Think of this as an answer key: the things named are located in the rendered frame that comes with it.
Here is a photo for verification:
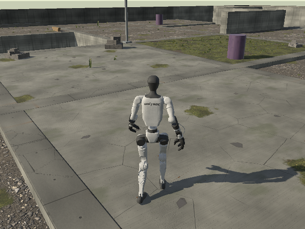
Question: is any robot right upper arm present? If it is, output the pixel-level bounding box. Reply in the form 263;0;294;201
163;96;176;124

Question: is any robot right forearm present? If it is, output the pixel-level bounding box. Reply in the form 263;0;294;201
172;116;183;139

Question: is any robot left upper arm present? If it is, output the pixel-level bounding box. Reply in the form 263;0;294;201
130;95;143;121

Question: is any humanoid robot torso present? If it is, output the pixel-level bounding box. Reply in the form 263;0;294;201
142;95;164;143

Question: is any right robot hand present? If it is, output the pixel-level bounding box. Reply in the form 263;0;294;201
174;137;185;151

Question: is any robot left shin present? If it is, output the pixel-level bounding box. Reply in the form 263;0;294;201
138;162;147;197

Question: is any robot left forearm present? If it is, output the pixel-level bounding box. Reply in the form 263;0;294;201
129;114;135;127

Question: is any left robot hand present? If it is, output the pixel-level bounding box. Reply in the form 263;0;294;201
129;124;140;133

